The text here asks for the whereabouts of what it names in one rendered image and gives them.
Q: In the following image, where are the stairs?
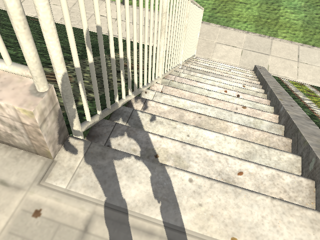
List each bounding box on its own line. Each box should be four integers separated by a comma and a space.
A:
84, 57, 316, 210

